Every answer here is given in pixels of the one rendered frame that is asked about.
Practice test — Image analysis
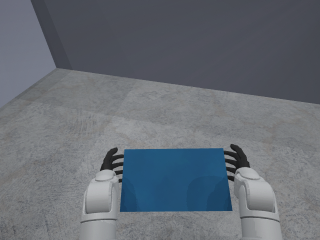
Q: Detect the carton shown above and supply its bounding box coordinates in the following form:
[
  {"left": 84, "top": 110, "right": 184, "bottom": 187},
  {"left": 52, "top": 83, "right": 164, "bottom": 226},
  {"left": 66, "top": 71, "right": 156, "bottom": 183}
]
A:
[{"left": 120, "top": 148, "right": 233, "bottom": 212}]

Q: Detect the robot right forearm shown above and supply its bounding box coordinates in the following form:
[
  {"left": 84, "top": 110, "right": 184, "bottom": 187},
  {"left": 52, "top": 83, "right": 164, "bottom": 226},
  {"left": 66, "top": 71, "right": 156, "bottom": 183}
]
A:
[{"left": 233, "top": 167, "right": 283, "bottom": 240}]

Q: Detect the right robot hand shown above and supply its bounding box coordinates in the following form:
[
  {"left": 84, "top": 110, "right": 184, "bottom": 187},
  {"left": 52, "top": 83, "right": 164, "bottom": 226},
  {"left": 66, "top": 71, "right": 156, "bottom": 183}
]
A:
[{"left": 223, "top": 144, "right": 250, "bottom": 182}]

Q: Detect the robot left forearm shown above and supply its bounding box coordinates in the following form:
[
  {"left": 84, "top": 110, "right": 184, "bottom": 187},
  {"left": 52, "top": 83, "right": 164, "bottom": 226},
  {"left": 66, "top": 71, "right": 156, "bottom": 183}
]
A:
[{"left": 79, "top": 169, "right": 120, "bottom": 240}]

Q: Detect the left robot hand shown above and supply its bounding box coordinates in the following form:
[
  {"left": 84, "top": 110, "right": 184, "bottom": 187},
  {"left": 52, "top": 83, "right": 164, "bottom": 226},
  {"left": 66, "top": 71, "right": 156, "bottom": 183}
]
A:
[{"left": 100, "top": 147, "right": 124, "bottom": 183}]

